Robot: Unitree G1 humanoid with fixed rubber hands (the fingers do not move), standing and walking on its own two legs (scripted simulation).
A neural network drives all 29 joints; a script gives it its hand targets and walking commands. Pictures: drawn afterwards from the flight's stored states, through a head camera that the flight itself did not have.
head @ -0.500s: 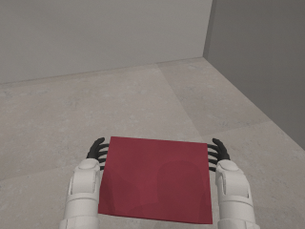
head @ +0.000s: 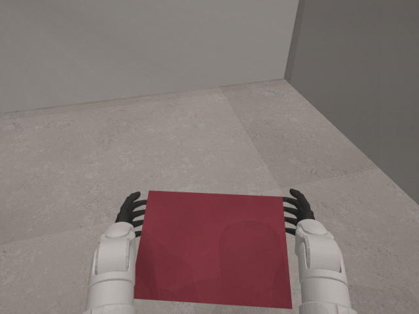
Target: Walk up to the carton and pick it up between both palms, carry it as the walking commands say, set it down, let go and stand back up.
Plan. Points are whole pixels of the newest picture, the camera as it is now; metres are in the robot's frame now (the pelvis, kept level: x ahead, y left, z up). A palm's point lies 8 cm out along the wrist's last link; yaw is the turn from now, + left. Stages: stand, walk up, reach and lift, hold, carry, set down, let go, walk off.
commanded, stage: reach and lift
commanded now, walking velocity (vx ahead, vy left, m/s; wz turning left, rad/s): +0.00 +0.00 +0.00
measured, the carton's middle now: (212, 252) +0.28 +0.00 -0.05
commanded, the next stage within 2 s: hold in 0.90 s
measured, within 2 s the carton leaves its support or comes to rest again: neither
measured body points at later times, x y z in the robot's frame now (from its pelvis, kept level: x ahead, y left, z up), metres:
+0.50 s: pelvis +0.00 +0.00 +0.00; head -0.04 +0.00 +0.45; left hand +0.29 +0.17 +0.03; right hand +0.29 -0.18 +0.04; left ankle -0.03 +0.13 -0.75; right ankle +0.04 -0.12 -0.75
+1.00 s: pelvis +0.00 +0.00 +0.00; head -0.04 +0.00 +0.45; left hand +0.29 +0.17 +0.03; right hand +0.29 -0.18 +0.04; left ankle -0.03 +0.13 -0.75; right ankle +0.04 -0.12 -0.75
